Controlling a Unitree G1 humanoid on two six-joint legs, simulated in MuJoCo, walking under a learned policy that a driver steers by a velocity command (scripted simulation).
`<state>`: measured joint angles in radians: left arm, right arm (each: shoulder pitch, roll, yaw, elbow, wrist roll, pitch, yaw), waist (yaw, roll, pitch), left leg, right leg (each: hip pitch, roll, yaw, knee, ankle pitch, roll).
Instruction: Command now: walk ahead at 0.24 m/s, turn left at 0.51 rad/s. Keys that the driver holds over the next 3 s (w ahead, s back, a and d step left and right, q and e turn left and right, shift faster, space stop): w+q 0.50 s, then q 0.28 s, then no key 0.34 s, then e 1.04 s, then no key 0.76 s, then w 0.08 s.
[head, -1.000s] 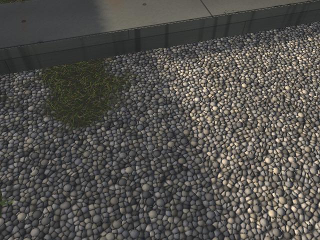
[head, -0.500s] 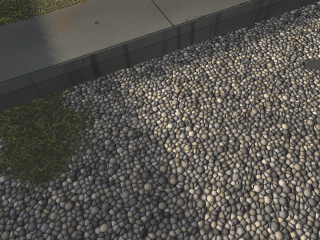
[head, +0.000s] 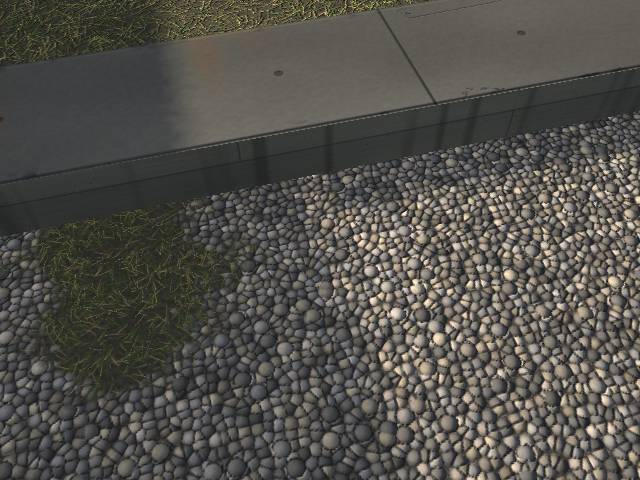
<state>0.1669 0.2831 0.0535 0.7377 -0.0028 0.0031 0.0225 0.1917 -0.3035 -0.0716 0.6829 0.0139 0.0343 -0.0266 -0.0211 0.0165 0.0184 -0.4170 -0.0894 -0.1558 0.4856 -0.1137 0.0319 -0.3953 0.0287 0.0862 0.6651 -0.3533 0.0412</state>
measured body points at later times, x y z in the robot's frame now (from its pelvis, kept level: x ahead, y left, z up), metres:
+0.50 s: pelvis +0.16 +0.04 -0.01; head +0.19 +0.05 +0.44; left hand +0.04 +0.32 -0.13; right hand +0.46 -0.09 -0.08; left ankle +0.23 +0.20 -0.72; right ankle +0.03 -0.14 -0.73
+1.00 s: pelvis +0.34 +0.13 -0.01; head +0.37 +0.14 +0.44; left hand +0.36 +0.44 -0.09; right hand +0.60 -0.05 -0.11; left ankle +0.24 +0.19 -0.73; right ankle +0.48 +0.08 -0.74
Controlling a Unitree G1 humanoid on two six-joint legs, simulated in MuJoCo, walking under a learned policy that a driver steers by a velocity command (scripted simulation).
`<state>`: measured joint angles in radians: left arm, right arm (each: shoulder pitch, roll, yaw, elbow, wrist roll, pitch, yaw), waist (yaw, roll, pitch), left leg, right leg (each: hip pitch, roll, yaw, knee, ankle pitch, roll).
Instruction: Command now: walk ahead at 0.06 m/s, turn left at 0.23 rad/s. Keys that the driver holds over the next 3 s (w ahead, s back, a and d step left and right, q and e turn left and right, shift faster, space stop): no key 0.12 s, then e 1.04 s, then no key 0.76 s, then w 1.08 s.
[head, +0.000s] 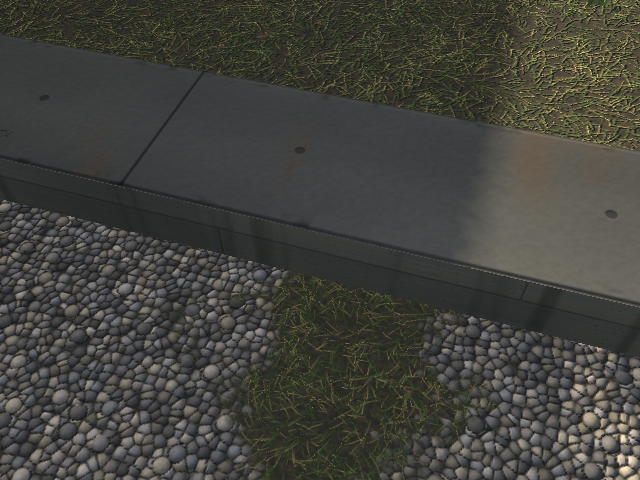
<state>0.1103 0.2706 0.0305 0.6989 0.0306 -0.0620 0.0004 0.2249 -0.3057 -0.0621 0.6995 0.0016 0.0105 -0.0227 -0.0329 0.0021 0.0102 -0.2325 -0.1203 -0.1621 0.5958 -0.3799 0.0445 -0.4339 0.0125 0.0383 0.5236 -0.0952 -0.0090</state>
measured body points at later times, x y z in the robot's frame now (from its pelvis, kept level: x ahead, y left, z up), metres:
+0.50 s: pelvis +0.04 +0.00 +0.00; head +0.07 -0.01 +0.45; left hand +0.22 +0.26 -0.10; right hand +0.10 -0.30 -0.12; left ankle +0.01 +0.15 -0.73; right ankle +0.05 -0.11 -0.70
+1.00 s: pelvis +0.05 -0.01 +0.01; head +0.08 -0.03 +0.46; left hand +0.32 +0.19 -0.07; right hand +0.09 -0.33 -0.09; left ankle +0.13 +0.12 -0.71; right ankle +0.05 -0.11 -0.73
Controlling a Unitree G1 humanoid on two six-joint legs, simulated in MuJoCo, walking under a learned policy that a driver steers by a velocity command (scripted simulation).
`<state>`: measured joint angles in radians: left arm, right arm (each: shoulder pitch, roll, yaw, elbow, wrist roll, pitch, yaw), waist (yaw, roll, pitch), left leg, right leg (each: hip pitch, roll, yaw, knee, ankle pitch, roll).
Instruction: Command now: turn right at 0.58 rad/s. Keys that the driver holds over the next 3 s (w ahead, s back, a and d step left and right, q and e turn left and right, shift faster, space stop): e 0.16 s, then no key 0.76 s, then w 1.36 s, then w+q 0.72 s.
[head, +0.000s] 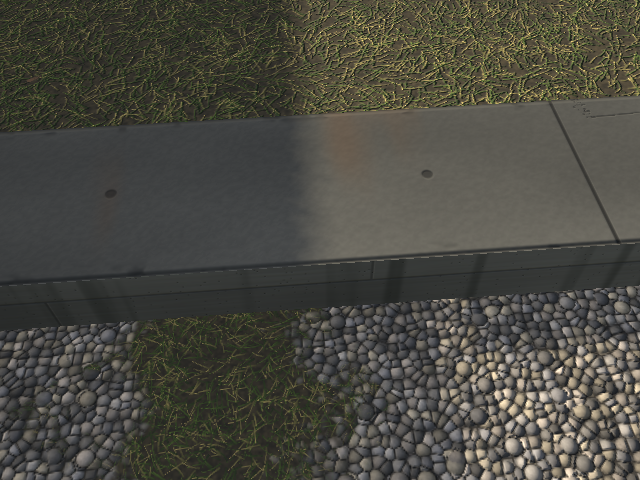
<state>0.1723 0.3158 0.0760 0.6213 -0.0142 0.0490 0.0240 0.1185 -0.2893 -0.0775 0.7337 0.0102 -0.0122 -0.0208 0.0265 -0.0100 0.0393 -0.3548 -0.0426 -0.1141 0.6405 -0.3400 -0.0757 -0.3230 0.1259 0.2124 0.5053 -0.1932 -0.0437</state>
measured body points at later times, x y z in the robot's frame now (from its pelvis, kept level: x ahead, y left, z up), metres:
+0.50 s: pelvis -0.01 -0.01 +0.00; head +0.01 -0.03 +0.45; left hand +0.20 +0.21 -0.09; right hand +0.05 -0.31 -0.12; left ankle +0.02 +0.13 -0.73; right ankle -0.04 -0.12 -0.74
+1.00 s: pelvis +0.00 -0.03 +0.00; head +0.00 -0.03 +0.45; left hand +0.17 +0.20 -0.12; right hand +0.02 -0.31 -0.13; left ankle +0.02 +0.12 -0.74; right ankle -0.04 -0.12 -0.74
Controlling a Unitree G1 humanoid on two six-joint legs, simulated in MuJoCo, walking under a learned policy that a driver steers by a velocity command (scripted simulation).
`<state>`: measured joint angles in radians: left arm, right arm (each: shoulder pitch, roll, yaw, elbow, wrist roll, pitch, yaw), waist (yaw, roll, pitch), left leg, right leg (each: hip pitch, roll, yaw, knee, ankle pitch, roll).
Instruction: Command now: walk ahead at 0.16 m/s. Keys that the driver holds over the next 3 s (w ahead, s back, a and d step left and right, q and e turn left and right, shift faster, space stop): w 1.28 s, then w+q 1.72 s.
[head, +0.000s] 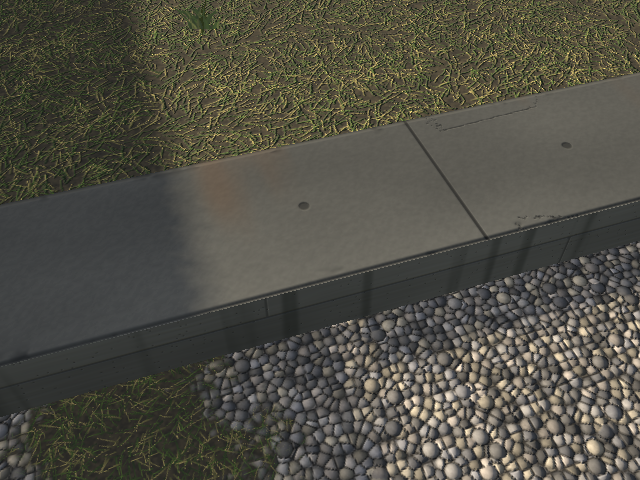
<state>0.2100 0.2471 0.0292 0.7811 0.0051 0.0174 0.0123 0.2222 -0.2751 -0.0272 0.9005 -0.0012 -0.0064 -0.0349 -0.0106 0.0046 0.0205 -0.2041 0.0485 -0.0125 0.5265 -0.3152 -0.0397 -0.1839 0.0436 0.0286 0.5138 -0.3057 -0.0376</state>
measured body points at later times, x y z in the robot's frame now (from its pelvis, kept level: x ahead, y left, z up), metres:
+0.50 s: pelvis +0.15 +0.05 +0.01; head +0.18 +0.07 +0.46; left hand +0.37 +0.29 -0.09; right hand +0.10 -0.21 -0.12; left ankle +0.03 +0.14 -0.74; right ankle +0.32 -0.11 -0.68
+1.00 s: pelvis +0.44 +0.02 +0.01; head +0.47 +0.02 +0.46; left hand +0.47 +0.30 -0.12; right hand +0.62 -0.23 -0.09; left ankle +0.61 +0.19 -0.68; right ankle +0.41 -0.07 -0.74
